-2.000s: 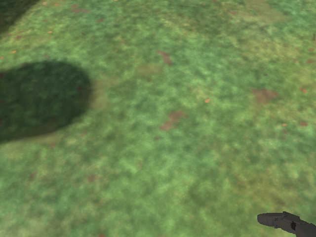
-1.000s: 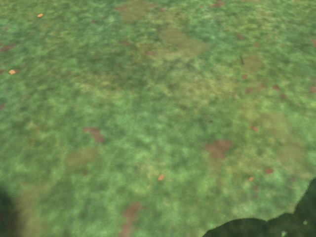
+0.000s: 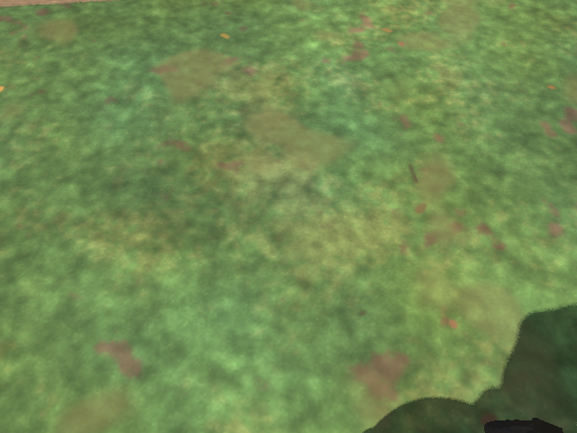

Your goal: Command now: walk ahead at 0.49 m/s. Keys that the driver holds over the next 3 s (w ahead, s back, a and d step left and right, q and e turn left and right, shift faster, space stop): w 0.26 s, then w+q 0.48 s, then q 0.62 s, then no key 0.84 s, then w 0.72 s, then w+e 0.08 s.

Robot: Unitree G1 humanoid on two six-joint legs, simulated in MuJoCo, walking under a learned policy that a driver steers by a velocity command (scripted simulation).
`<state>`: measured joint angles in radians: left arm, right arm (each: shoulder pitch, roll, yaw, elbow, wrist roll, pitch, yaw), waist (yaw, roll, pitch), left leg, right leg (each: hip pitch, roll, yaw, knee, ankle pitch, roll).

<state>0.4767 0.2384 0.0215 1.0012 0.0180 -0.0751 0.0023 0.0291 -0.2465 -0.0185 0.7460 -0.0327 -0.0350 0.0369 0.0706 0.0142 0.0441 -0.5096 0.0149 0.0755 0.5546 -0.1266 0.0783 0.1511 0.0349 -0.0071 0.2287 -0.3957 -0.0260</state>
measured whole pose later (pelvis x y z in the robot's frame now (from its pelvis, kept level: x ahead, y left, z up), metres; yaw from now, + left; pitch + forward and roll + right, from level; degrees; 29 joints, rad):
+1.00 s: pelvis +0.49 +0.04 +0.01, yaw +22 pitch +0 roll -2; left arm 0.33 0.22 0.05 0.92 0.01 -0.07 0.02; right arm 0.08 -0.23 -0.05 0.78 -0.04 0.00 0.06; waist 0.04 0.02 0.09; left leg -0.52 0.02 0.09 0.62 -0.11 0.08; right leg -0.04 -0.04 -0.29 0.42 -0.37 0.00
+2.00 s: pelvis +0.57 +0.04 +0.02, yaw +40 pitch -2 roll +0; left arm 0.20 0.22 0.02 0.88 0.01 0.00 0.02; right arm 0.19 -0.24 -0.03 0.96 -0.01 0.03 -0.03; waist 0.01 0.00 0.05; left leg -0.11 -0.03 -0.07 0.40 -0.26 0.01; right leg -0.16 0.03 0.01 0.42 -0.23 -0.03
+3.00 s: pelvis +0.78 +0.22 -0.01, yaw +38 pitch +0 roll +1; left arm 0.46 0.18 0.02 1.09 0.01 -0.07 0.01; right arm 0.03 -0.21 -0.04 0.91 -0.03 -0.07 0.01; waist 0.05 -0.01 0.07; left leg -0.43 -0.05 0.14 0.59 -0.16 0.12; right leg -0.09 0.03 0.01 0.97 -0.44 -0.08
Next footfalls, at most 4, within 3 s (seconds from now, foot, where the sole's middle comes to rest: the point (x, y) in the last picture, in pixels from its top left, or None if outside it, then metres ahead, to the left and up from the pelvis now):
0.02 left None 0.18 0.09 -0.76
0.56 right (354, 425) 0.48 -0.08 -0.76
1.04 left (250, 357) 0.62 0.17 -0.76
1.60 right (325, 345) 0.66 -0.01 -0.76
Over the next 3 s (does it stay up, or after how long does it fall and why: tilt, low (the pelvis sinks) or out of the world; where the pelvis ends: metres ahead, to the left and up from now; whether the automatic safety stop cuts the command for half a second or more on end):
stays up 0.78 0.22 -0.01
